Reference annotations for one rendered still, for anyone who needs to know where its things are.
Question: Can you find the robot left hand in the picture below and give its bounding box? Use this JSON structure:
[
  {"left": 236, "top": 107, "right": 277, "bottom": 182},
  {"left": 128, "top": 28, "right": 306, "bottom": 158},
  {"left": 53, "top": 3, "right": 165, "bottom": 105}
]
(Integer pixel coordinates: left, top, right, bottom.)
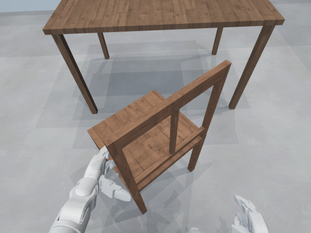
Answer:
[{"left": 84, "top": 146, "right": 131, "bottom": 201}]

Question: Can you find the left robot forearm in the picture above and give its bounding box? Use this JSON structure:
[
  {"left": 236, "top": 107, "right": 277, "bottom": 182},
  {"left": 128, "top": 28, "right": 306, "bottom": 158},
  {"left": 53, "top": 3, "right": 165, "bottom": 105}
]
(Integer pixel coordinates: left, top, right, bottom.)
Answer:
[{"left": 49, "top": 177, "right": 99, "bottom": 233}]

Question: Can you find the chair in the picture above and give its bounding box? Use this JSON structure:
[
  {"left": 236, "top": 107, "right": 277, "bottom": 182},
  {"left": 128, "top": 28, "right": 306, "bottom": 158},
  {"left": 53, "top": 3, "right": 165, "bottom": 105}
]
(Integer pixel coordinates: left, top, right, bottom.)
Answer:
[{"left": 87, "top": 60, "right": 231, "bottom": 214}]

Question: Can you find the table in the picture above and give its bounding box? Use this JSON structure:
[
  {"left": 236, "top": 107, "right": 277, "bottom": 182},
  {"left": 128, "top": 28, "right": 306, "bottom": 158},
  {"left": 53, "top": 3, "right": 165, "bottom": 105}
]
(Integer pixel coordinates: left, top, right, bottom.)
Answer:
[{"left": 42, "top": 0, "right": 285, "bottom": 114}]

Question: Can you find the robot right hand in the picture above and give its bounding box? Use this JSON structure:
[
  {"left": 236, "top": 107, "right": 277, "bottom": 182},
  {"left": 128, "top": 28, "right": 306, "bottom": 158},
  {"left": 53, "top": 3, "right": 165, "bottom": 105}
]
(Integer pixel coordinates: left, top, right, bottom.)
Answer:
[{"left": 231, "top": 195, "right": 270, "bottom": 233}]

